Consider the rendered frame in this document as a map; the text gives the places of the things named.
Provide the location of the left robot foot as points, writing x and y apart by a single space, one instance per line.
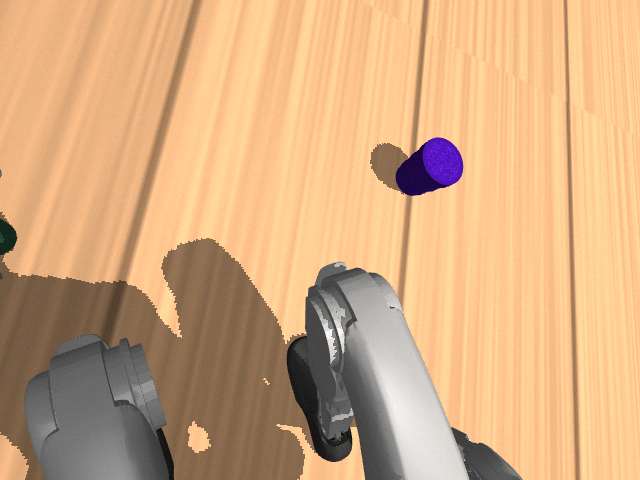
166 453

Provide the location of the right robot hand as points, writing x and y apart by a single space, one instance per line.
482 462

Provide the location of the right robot foot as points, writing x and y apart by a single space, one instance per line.
305 392

